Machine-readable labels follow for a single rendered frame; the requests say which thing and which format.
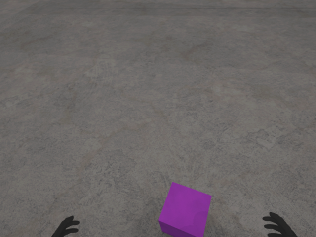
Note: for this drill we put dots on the carton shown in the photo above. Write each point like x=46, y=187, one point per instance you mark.
x=185, y=212

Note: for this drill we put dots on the right robot hand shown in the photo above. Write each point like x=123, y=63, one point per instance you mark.
x=281, y=226

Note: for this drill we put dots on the left robot hand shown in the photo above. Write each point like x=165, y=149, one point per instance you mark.
x=61, y=231

